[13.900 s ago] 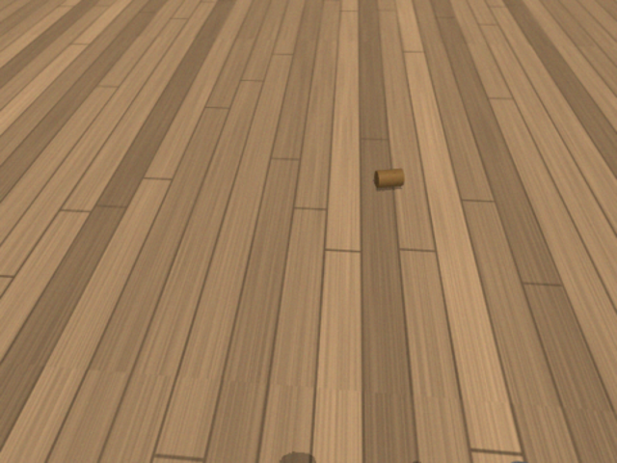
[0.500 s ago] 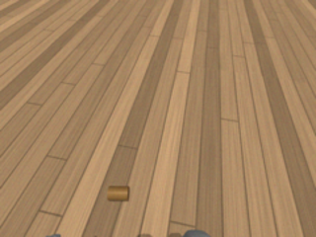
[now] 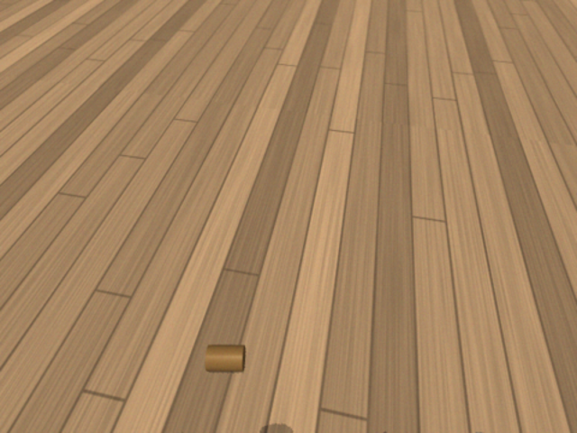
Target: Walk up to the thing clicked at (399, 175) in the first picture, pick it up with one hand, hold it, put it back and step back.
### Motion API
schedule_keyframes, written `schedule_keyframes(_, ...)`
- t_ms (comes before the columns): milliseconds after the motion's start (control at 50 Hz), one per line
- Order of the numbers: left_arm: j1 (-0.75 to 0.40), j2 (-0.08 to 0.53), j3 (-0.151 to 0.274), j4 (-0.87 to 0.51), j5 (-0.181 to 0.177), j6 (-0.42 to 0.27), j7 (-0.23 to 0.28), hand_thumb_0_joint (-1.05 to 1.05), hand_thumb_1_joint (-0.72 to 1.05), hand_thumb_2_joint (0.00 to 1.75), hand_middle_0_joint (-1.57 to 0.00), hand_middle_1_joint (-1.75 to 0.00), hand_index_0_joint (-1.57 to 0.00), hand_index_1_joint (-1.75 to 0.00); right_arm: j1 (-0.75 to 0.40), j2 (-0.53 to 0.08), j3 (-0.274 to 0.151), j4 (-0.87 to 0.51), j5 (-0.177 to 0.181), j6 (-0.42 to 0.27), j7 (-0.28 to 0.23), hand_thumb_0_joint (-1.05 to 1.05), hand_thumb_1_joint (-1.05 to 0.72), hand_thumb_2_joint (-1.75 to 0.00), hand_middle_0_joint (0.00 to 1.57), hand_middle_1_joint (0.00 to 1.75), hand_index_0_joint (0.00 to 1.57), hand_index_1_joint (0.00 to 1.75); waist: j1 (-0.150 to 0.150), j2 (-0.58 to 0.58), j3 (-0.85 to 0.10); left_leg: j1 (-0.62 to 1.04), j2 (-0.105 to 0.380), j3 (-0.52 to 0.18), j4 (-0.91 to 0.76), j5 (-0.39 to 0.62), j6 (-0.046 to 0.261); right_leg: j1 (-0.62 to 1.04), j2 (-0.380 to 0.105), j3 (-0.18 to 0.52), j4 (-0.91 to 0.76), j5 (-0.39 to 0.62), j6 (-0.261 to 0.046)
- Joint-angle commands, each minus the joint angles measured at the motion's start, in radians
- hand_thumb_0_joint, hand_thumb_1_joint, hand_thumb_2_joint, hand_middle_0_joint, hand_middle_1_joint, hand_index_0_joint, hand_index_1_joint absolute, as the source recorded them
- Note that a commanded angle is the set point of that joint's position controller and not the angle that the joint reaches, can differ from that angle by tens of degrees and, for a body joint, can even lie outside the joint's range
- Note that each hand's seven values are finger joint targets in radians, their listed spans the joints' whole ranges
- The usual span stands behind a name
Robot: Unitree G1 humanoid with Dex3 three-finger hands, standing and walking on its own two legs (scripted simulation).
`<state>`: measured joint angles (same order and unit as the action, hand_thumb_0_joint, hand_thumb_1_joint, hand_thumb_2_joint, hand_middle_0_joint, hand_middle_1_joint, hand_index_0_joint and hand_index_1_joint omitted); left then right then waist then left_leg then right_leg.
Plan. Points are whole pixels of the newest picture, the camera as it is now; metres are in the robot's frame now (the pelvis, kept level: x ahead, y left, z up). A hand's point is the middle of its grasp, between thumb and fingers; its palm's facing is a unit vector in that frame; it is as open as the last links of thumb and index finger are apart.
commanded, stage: walk up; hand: left
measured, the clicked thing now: (225, 357) +0.42 +0.23 -0.73
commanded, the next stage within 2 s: stand in 1.02 s
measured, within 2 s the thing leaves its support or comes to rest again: neither
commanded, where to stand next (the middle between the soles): +0.04 +0.00 m, yaw -1 degrees
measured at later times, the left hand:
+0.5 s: hand out of the picture +0.09 +0.25 -0.14, palm faces -0.05 -0.93 -0.36, open 7.3 cm
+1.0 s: hand out of the picture +0.09 +0.24 -0.14, palm faces -0.06 -0.93 -0.35, open 7.3 cm
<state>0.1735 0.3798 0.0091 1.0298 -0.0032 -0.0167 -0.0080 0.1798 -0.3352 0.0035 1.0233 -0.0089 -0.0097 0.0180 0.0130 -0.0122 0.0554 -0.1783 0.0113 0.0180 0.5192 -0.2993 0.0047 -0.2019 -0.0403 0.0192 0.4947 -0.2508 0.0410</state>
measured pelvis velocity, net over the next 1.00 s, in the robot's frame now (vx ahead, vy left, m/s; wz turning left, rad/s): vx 0.01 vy -0.01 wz -0.04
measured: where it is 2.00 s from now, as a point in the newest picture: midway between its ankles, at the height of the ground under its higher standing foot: outside the picture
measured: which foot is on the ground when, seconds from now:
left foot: down 0.00-1.00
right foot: down 0.00-1.00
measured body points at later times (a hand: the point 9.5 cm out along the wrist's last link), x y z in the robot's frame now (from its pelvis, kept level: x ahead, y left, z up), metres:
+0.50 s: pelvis +0.00 +0.00 +0.01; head +0.01 -0.01 +0.46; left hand +0.09 +0.30 -0.12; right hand +0.09 -0.31 -0.12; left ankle -0.01 +0.12 -0.74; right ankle +0.01 -0.15 -0.74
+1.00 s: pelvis +0.01 -0.01 +0.01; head +0.01 -0.02 +0.46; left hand +0.10 +0.29 -0.12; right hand +0.06 -0.32 -0.13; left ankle -0.01 +0.12 -0.74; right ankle +0.01 -0.15 -0.74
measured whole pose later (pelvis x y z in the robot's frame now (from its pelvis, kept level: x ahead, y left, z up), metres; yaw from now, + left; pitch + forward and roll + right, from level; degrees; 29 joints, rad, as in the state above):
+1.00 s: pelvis +0.01 -0.01 +0.01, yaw -2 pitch -2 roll +0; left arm 0.10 0.34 0.00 1.14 0.01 -0.01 0.00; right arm 0.11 -0.36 -0.02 1.14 0.00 0.00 0.01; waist -0.01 0.01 0.05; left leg -0.08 0.03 0.05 0.34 -0.22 -0.01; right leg -0.14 -0.02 0.05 0.36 -0.19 0.03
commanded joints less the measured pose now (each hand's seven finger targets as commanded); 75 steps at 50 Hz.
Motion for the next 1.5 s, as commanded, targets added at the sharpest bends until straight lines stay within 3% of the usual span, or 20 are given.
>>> schedule_keyframes(0, -0.058, 0.199, 0.036, -0.041, -0.006, -0.032, 0.016, 0.00, 0.90, 0.90, -0.20, -0.30, -0.20, -0.30, -0.080, -0.243, -0.062, -0.056, 0.008, -0.029, -0.018, 0.00, -0.90, -0.90, 0.20, 0.30, 0.20, 0.30, -0.004, 0.059, -0.090, 0.038, 0.116, -0.111, -0.148, 0.285, 0.041, 0.071, -0.064, 0.055, -0.078, 0.270, -0.072)
schedule_keyframes(100, -0.079, 0.192, 0.028, -0.015, -0.003, -0.028, 0.020, 0.00, 0.90, 0.90, -0.20, -0.30, -0.20, -0.30, -0.088, -0.241, -0.070, -0.027, 0.013, -0.022, -0.023, 0.00, -0.90, -0.90, 0.20, 0.30, 0.20, 0.30, -0.014, 0.041, -0.126, 0.102, 0.115, -0.078, -0.149, 0.412, 0.037, 0.096, -0.071, 0.042, -0.089, 0.345, -0.065)
schedule_keyframes(220, -0.108, 0.180, 0.021, 0.019, -0.001, -0.021, 0.021, 0.00, 0.90, 0.90, -0.20, -0.30, -0.20, -0.30, -0.131, -0.230, -0.069, 0.001, 0.008, -0.014, -0.021, 0.00, -0.90, -0.90, 0.20, 0.30, 0.20, 0.30, -0.011, 0.039, -0.078, 0.079, 0.119, -0.080, -0.210, 0.293, 0.034, 0.087, -0.067, 0.047, -0.124, 0.272, -0.054)
schedule_keyframes(520, -0.136, 0.186, 0.029, 0.046, 0.012, -0.023, 0.019, 0.00, 0.90, 0.90, -0.20, -0.30, -0.20, -0.30, -0.148, -0.231, -0.064, 0.039, 0.002, -0.012, -0.014, 0.00, -0.90, -0.90, 0.20, 0.30, 0.20, 0.30, -0.016, 0.017, -0.061, 0.076, 0.105, -0.063, -0.254, 0.149, 0.022, 0.081, -0.070, 0.075, -0.187, 0.217, -0.051)
schedule_keyframes(760, -0.128, 0.188, 0.037, 0.046, 0.016, -0.025, 0.022, 0.00, 0.90, 0.90, -0.20, -0.30, -0.20, -0.30, -0.111, -0.229, -0.068, 0.051, 0.003, -0.008, -0.016, 0.00, -0.90, -0.90, 0.20, 0.30, 0.20, 0.30, -0.024, -0.007, -0.098, 0.121, 0.107, -0.049, -0.232, 0.186, 0.023, 0.081, -0.075, 0.088, -0.186, 0.256, -0.059)
schedule_keyframes(980, -0.119, 0.183, 0.037, 0.044, 0.015, -0.019, 0.022, 0.00, 0.90, 0.90, -0.20, -0.30, -0.20, -0.30, -0.107, -0.226, -0.065, 0.047, 0.004, -0.009, -0.017, 0.00, -0.90, -0.90, 0.20, 0.30, 0.20, 0.30, -0.019, 0.009, -0.069, 0.103, 0.113, -0.048, -0.238, 0.189, 0.024, 0.069, -0.065, 0.089, -0.173, 0.258, -0.061)
schedule_keyframes(1060, -0.124, 0.180, 0.031, 0.040, 0.008, -0.014, 0.020, 0.00, 0.90, 0.90, -0.20, -0.30, -0.20, -0.30, -0.119, -0.226, -0.058, 0.048, 0.000, -0.017, -0.022, 0.00, -0.90, -0.90, 0.20, 0.30, 0.20, 0.30, -0.018, 0.007, -0.076, 0.104, 0.129, -0.063, -0.250, 0.282, 0.008, 0.084, -0.078, 0.085, -0.176, 0.287, -0.054)
schedule_keyframes(1360, -0.116, 0.187, 0.029, 0.036, 0.012, -0.013, 0.015, 0.00, 0.90, 0.90, -0.20, -0.30, -0.20, -0.30, -0.119, -0.224, -0.054, 0.053, 0.001, -0.018, -0.021, 0.00, -0.90, -0.90, 0.20, 0.30, 0.20, 0.30, -0.021, 0.007, -0.078, 0.111, 0.126, -0.059, -0.266, 0.212, 0.005, 0.074, -0.079, 0.082, -0.205, 0.229, -0.056)
schedule_keyframes(1480, -0.106, 0.188, 0.027, 0.032, 0.013, -0.014, 0.015, 0.00, 0.90, 0.90, -0.20, -0.30, -0.20, -0.30, -0.118, -0.228, -0.056, 0.052, 0.001, -0.020, -0.020, 0.00, -0.90, -0.90, 0.20, 0.30, 0.20, 0.30, -0.020, 0.012, -0.089, 0.122, 0.129, -0.060, -0.258, 0.236, 0.006, 0.077, -0.082, 0.083, -0.202, 0.254, -0.059)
